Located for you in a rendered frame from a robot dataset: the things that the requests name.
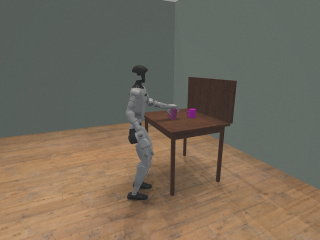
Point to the left robot forearm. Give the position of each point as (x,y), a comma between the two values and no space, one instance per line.
(160,105)

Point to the robot torso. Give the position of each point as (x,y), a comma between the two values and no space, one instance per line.
(140,107)

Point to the table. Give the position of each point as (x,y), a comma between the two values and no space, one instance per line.
(214,101)

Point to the right robot hand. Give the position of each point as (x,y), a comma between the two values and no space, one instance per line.
(144,143)

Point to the right robot upper arm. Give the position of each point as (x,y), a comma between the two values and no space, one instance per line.
(134,96)

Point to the sponge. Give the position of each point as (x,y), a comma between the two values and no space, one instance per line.
(173,114)

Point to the left robot hand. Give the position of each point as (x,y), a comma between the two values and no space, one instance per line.
(172,106)

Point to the right robot forearm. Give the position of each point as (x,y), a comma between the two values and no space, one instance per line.
(134,122)

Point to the right robot thigh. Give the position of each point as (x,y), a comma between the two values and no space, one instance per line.
(133,139)

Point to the left robot upper arm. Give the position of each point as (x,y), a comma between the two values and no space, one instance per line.
(150,101)

